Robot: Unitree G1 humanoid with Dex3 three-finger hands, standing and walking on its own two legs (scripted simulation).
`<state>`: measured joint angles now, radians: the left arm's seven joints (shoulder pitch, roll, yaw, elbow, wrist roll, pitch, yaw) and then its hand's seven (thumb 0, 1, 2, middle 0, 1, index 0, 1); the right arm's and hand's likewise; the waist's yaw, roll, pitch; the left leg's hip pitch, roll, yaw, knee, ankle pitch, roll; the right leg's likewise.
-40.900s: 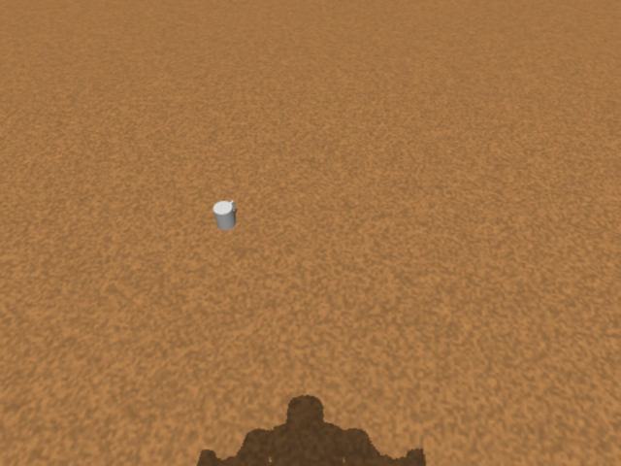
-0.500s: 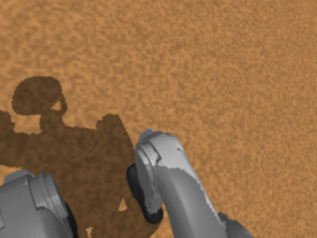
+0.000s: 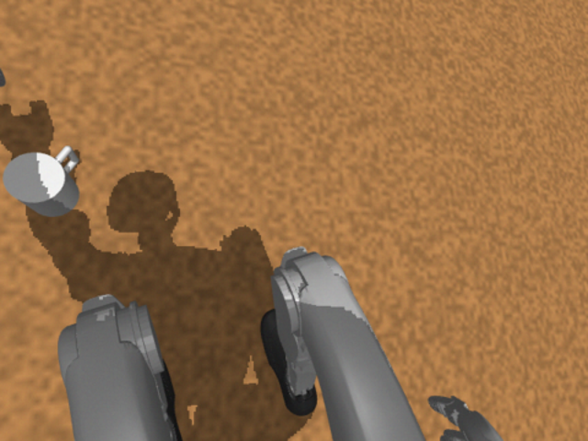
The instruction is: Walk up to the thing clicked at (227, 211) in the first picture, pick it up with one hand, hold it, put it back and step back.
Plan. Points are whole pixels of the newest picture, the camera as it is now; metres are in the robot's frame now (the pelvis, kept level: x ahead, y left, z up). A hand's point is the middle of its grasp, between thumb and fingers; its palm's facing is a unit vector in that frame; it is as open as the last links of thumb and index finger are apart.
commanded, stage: withdraw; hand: left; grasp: from above
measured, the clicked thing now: (51, 178) +0.54 +0.26 -0.33
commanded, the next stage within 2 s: home in 0.22 s
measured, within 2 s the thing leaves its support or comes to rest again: neither
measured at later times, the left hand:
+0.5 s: hand out of the picture +0.53 +0.30 -0.17, palm faces -0.39 -0.11 -0.92, open 12.5 cm
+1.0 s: hand out of the picture +0.35 +0.27 +0.03, palm faces -0.22 -0.72 -0.66, open 7.7 cm
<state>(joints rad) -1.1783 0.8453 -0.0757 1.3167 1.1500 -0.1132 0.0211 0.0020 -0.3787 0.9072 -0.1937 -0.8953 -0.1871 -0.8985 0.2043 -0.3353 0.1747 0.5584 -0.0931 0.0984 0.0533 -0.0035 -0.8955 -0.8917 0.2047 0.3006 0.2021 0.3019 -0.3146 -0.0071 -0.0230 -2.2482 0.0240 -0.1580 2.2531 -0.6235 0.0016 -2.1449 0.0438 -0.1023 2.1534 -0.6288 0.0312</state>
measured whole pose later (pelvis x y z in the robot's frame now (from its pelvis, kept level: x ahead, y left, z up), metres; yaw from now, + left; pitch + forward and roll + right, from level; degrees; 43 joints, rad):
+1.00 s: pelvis +0.02 +0.00 +0.14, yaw +6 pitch +31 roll -6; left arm -0.32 0.47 0.01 0.50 0.43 0.19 0.02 0.01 0.83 0.88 -0.22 -0.31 -0.21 -0.31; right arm 0.13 -0.26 0.00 0.57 0.03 0.03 0.01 0.00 -0.91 -0.89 0.20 0.30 0.20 0.30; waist -0.09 0.03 -0.20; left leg -1.75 0.03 -0.09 1.82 -0.62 0.00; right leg -1.68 0.02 -0.05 1.76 -0.63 0.03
